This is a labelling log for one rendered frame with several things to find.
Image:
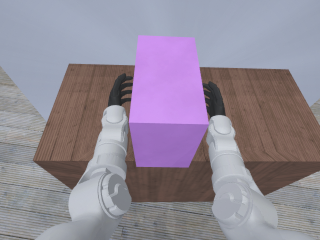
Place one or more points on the right robot forearm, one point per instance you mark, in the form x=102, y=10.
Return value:
x=225, y=158

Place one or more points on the carton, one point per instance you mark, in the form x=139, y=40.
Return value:
x=168, y=115

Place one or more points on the robot left upper arm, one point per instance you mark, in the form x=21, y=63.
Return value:
x=96, y=207

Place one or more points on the robot right upper arm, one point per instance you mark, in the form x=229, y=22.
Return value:
x=244, y=214

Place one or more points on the right robot hand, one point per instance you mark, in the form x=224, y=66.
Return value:
x=216, y=104

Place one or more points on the left robot hand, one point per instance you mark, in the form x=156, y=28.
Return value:
x=116, y=93

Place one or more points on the left robot forearm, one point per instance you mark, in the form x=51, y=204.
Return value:
x=111, y=147

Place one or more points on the pedestal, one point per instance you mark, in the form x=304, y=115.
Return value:
x=276, y=132

